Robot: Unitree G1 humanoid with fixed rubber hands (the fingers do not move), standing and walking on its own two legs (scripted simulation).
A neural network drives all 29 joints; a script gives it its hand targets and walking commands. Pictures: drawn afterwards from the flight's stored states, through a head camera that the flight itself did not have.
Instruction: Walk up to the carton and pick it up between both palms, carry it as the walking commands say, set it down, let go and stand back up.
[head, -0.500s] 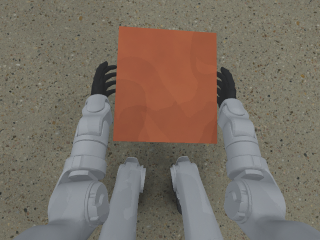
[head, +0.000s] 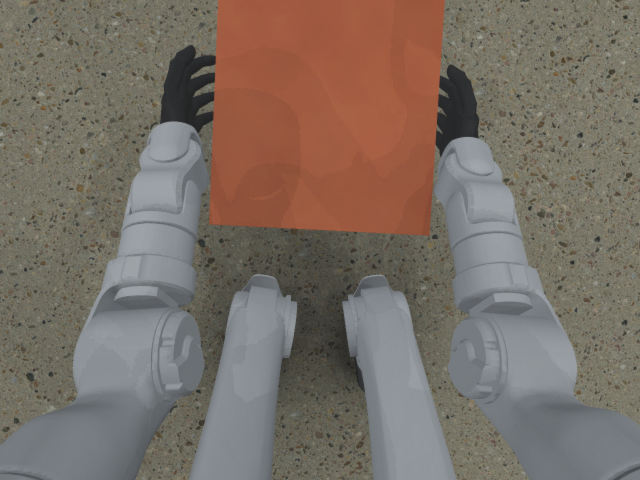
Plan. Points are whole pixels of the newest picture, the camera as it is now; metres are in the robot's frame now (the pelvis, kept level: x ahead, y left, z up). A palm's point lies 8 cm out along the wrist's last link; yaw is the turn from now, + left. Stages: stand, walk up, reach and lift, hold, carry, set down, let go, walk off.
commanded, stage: set down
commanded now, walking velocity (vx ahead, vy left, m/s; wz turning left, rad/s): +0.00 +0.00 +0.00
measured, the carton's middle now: (318, 130) +0.50 +0.00 -0.18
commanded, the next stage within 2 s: none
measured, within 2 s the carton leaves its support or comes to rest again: rests again in 1.54 s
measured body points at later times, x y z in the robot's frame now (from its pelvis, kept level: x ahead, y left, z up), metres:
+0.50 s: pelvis -0.02 +0.00 -0.06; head +0.34 +0.01 +0.22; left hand +0.53 +0.15 -0.21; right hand +0.51 -0.17 -0.22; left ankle +0.10 +0.12 -0.46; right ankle +0.10 -0.12 -0.46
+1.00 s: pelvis -0.03 +0.00 -0.11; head +0.35 +0.00 +0.13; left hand +0.55 +0.14 -0.27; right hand +0.53 -0.17 -0.29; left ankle +0.10 +0.12 -0.46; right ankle +0.10 -0.12 -0.46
